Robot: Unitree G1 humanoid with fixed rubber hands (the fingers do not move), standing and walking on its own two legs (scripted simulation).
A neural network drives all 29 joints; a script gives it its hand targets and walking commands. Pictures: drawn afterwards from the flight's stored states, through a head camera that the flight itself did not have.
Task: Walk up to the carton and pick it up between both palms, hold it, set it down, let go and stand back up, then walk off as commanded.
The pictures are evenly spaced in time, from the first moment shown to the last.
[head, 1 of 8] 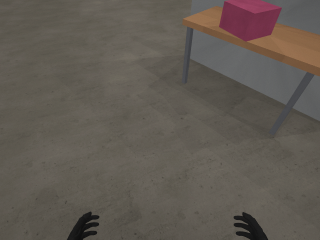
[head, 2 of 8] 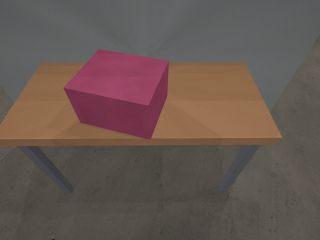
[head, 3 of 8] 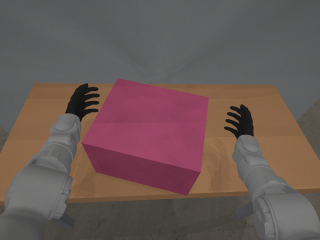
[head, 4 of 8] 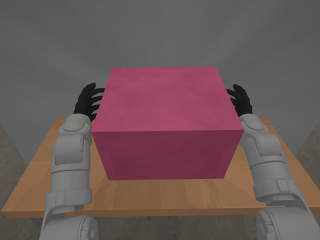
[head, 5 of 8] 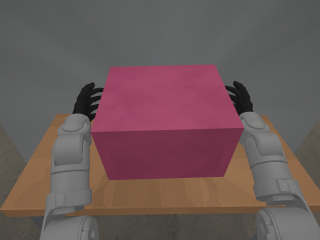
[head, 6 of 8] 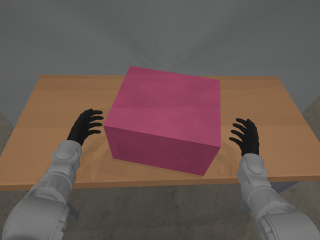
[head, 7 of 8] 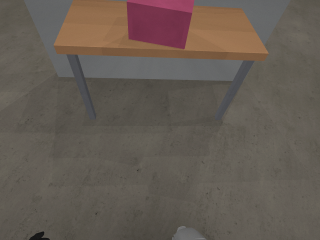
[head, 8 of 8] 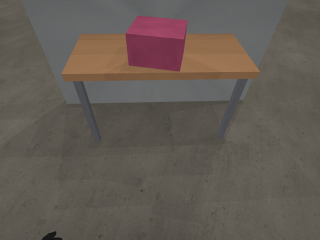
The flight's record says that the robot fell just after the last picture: no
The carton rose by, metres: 0.22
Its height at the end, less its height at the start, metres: +0.00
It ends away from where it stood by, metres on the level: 0.03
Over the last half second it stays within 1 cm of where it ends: yes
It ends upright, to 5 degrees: yes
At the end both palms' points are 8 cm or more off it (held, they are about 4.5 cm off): yes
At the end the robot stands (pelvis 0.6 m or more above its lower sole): yes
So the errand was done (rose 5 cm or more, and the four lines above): yes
